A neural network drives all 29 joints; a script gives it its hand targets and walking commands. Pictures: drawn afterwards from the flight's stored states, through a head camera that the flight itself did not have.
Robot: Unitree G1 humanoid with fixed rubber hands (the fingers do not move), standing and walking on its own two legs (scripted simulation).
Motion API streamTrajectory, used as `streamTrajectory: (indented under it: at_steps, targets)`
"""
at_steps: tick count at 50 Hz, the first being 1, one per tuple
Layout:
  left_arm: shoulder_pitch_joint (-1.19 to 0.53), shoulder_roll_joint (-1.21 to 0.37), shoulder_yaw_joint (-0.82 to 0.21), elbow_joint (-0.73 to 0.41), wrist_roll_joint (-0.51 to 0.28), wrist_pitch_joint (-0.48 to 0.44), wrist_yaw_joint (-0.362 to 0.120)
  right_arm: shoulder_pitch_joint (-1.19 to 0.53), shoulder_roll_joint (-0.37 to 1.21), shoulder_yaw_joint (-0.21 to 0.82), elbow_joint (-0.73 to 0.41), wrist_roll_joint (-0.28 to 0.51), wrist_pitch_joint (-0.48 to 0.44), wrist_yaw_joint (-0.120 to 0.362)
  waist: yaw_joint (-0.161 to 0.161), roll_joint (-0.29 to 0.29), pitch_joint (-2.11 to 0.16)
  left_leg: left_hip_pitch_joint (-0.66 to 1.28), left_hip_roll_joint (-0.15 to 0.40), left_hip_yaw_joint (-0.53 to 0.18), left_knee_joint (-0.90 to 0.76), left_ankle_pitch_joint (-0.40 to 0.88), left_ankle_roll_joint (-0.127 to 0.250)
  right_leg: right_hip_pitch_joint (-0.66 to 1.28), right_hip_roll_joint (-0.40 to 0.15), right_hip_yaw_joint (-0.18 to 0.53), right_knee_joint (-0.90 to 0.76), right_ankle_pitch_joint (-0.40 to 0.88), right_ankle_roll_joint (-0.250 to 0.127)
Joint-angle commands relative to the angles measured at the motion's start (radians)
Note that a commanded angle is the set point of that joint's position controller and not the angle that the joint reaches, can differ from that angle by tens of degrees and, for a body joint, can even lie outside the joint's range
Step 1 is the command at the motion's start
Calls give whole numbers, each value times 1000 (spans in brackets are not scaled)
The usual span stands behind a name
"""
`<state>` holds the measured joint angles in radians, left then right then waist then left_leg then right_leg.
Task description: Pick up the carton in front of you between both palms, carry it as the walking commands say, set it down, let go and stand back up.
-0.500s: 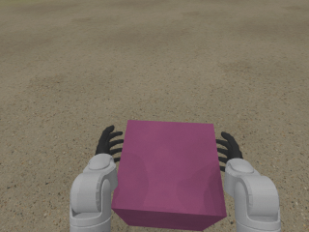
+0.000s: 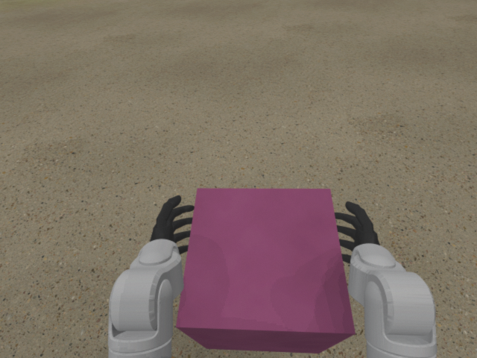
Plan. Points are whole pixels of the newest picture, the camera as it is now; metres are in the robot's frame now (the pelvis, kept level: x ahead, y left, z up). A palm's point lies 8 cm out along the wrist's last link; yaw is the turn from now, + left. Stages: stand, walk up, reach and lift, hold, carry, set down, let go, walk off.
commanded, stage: carry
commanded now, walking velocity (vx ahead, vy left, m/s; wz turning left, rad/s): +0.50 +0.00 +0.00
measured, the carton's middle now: (262, 276) +0.27 +0.00 +0.01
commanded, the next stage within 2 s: none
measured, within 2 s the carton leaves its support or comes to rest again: neither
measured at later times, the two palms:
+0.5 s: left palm (197, 121) +0.59 +0.14 +0.12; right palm (322, 125) +0.59 -0.14 +0.11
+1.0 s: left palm (208, 63) +0.92 +0.15 +0.12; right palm (299, 65) +0.92 -0.13 +0.11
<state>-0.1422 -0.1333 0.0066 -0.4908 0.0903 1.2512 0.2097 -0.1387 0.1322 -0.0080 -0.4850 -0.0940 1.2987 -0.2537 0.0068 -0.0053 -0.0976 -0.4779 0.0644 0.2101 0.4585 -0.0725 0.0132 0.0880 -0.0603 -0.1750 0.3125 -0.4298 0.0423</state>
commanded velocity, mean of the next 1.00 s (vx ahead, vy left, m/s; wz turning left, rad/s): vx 0.42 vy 0.00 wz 0.00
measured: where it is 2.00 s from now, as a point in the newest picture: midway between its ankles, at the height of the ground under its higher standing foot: (254, 249)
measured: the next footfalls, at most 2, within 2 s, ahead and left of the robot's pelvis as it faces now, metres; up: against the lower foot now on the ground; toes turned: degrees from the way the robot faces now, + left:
right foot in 0.50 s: +0.51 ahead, -0.11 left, +0.00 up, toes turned -10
left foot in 1.00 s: +0.84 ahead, +0.11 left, +0.00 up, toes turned -1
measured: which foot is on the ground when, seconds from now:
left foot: down 0.00-0.54, up 0.56-0.98, down 1.00-1.00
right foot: down 0.00-0.02, up 0.04-0.48, down 0.50-1.00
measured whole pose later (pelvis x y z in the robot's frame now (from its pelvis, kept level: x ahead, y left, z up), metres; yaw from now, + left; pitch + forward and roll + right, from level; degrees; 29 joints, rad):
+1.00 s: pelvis +0.66 +0.01 +0.00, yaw +0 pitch +2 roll +0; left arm -0.14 -0.13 0.02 -0.50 0.09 1.24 0.21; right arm -0.15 0.13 -0.01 -0.49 -0.09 1.29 -0.26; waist 0.00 0.00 -0.07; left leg -0.46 0.05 0.22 0.42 0.04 0.03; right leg 0.07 -0.06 -0.19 0.38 -0.45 0.04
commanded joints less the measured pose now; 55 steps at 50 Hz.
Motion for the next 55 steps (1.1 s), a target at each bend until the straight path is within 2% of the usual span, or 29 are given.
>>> streamTrajectory:
  at_steps: [1, 2, 3, 4, 5, 6, 8, 11, 16, 21, 23, 25, 26, 27, 28, 29, 31, 33, 36, 40, 44, 46, 48, 49, 50, 51, 52, 53, 55]
  targets:
    - [-301, -866, -517, -14, -325, 31, -214, -364, 861, 529, -71, 356, -25, 248, -41, 32, -236, 520, 72, -136, -67, -161, 23, -253, -83, -58, 490, 515, -46]
    - [-328, -881, -537, -39, -336, 38, -214, -381, 854, 527, -47, 353, -31, 251, -39, 315, -317, 748, 330, -623, -184, -284, 175, -581, 49, -18, 782, 186, 0]
    - [-333, -900, -546, -18, -343, 37, -219, -378, 891, 521, -46, 362, -35, 256, -34, 313, -278, 737, 366, -734, -260, -103, 202, -715, 59, 111, 934, -49, -19]
    - [-328, -945, -558, 1, -347, 27, -225, -404, 925, 523, -67, 373, -44, 263, -27, 244, -276, 708, 347, -615, -224, 26, 189, -743, -5, 167, 995, -34, -49]
    - [-328, -991, -562, 14, -351, 13, -233, -426, 975, 530, -71, 380, -57, 270, -25, 131, -283, 661, 319, -506, -195, 117, 164, -734, -40, 178, 972, 25, -63]
    - [-332, -1035, -566, 25, -353, -2, -239, -454, 1016, 539, -77, 386, -71, 277, -22, 60, -267, 595, 295, -418, -199, 152, 132, -713, -69, 181, 898, 87, -68]
    - [-327, -1089, -570, 34, -345, -31, -242, -478, 1063, 547, -83, 396, -97, 288, -17, 102, -278, 543, 252, -306, -239, 106, 94, -663, -71, 147, 793, 162, -58]
    - [-289, -1109, -571, 44, -324, -63, -234, -446, 1066, 548, -81, 397, -120, 297, -19, 133, -252, 553, 229, -228, -286, 77, 108, -699, -59, 104, 656, 220, -36]
    - [-274, -1046, -581, -10, -326, -59, -217, -402, 990, 549, -116, 386, -114, 287, -23, 134, -165, 604, 191, -142, -298, 165, 114, -755, -48, 41, 400, 326, -15]
    - [-277, -942, -570, -29, -341, -7, -211, -367, 884, 534, -119, 356, -71, 264, -26, 161, -75, 616, 177, -79, -271, 300, 89, -679, -8, -18, 201, 406, -49]
    - [-284, -911, -557, -24, -346, 9, -211, -376, 858, 532, -119, 349, -55, 256, -19, 175, -85, 618, 176, -46, -185, 439, 63, -569, 15, -44, 167, 398, -72]
    - [-274, -898, -539, -3, -345, 20, -212, -390, 844, 538, -121, 352, -40, 250, 8, 118, -175, 514, 117, 38, 94, 487, 18, -260, 86, -107, 111, 329, -79]
    - [-263, -894, -527, 3, -342, 24, -214, -410, 834, 540, -124, 356, -34, 248, 31, 29, -247, 353, 89, 27, 317, 262, -3, -57, -39, 54, 93, 212, -88]
    - [-277, -887, -515, 26, -337, 20, -216, -426, 846, 555, -151, 360, -25, 249, 29, -262, -340, 30, -35, -20, 635, -31, -57, 178, -322, 569, -12, 73, -238]
    - [-258, -924, -516, 38, -343, 17, -221, -445, 866, 568, -133, 373, -25, 256, 22, -299, -302, -132, -85, -128, 783, -391, -43, 190, -359, 701, -108, 271, -276]
    - [-272, -959, -517, 25, -348, 10, -230, -446, 918, 583, -110, 381, -35, 262, 18, -227, -299, -172, -18, -202, 861, -393, -6, 168, -345, 566, -59, 432, -261]
    - [-303, -1044, -526, 24, -356, -16, -246, -456, 1007, 590, -90, 390, -63, 275, 14, -43, -284, -154, 57, -219, 764, -289, 16, 59, -296, 382, -37, 560, -196]
    - [-327, -1089, -534, 16, -362, -40, -256, -455, 1063, 598, -81, 386, -92, 278, 9, -84, -286, -94, 66, -191, 651, -207, 6, -6, -257, 278, -87, 486, -156]
    - [-308, -1092, -537, 14, -363, -57, -269, -422, 1082, 599, -74, 362, -122, 267, 6, -115, -253, -125, 57, -143, 516, -151, -21, -18, -234, 203, -139, 422, -173]
    - [-282, -1036, -536, -10, -361, -55, -265, -409, 1042, 603, -104, 361, -120, 252, 8, -129, -178, -180, 52, -90, 309, -49, -46, 18, -198, 122, -157, 489, -174]
    - [-250, -955, -524, -22, -340, -30, -244, -395, 965, 603, -120, 372, -83, 245, 13, -137, -100, -129, 11, -26, 111, 41, -36, 27, -170, 46, -134, 646, -154]
    - [-241, -921, -520, -22, -330, -14, -234, -398, 927, 596, -117, 378, -62, 247, 16, -157, -73, -55, -25, 5, 27, 104, -26, 28, -153, 6, -74, 839, -117]
    - [-250, -898, -517, -25, -326, -1, -226, -381, 902, 584, -105, 378, -47, 250, 1, -154, -126, 148, -67, 55, -50, 163, -15, 2, -129, -49, 97, 947, -72]
    - [-260, -888, -518, -27, -327, 6, -223, -379, 891, 575, -105, 373, -42, 251, -13, -113, -165, 300, -77, 68, -121, 238, -15, -48, -99, -80, 233, 920, -43]
    - [-279, -875, -518, -25, -327, 11, -221, -380, 878, 562, -106, 368, -37, 254, -21, -42, -224, 493, 38, -44, -98, 463, -14, -172, -68, -67, 391, 669, -9]
    - [-313, -885, -540, -44, -342, 21, -219, -381, 870, 550, -90, 363, -34, 255, -31, 169, -345, 786, 278, -312, 28, 847, 115, -414, -3, -21, 634, 210, 18]
    - [-281, -898, -550, -28, -350, 27, -223, -353, 884, 540, -60, 369, -40, 258, -33, 283, -413, 860, 378, -500, -59, 892, 238, -567, 81, 62, 836, -138, 23]
    - [-276, -935, -566, -16, -353, 20, -229, -361, 915, 535, -77, 376, -51, 264, -21, 230, -397, 768, 363, -429, -103, 819, 229, -570, 36, 150, 882, -153, 2]
    - [-327, -1024, -587, -5, -369, -5, -243, -427, 1015, 526, -98, 386, -79, 277, -19, 134, -346, 640, 290, -285, -136, 696, 147, -554, -37, 181, 695, -77, -26]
